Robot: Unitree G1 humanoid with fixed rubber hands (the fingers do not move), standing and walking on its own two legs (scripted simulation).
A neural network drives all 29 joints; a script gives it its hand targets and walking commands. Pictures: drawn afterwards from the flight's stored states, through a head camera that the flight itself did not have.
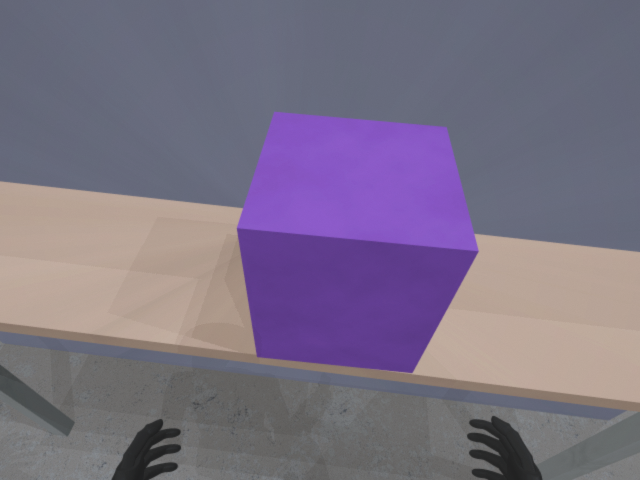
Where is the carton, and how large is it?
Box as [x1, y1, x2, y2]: [237, 112, 478, 372]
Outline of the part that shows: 274,112 237,226 257,356 412,372 478,251 446,127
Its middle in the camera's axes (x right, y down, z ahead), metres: +0.04 +0.01 +0.49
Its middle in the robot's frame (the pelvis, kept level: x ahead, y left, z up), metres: +0.39 +0.01 +0.10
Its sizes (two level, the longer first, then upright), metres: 0.210 0.200 0.250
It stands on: a table, 0.76 m high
